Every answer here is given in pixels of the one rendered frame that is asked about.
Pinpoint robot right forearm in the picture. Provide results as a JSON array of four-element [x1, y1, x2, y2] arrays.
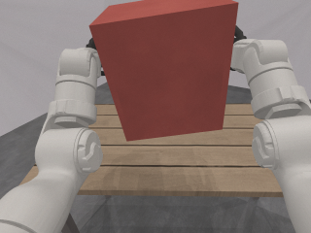
[[230, 39, 311, 119]]

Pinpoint robot right upper arm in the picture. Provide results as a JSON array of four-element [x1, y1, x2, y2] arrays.
[[252, 115, 311, 233]]

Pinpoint table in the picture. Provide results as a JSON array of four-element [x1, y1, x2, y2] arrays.
[[20, 103, 284, 233]]

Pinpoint carton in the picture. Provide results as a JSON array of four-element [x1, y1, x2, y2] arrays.
[[89, 0, 239, 142]]

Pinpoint robot left forearm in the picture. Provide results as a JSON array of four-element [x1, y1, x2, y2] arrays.
[[35, 48, 101, 164]]

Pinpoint robot left hand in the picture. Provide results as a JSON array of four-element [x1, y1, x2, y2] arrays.
[[86, 38, 105, 76]]

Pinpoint robot right hand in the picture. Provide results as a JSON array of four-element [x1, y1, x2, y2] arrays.
[[230, 25, 247, 71]]

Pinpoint robot left upper arm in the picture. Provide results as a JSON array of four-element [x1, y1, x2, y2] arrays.
[[0, 127, 103, 233]]

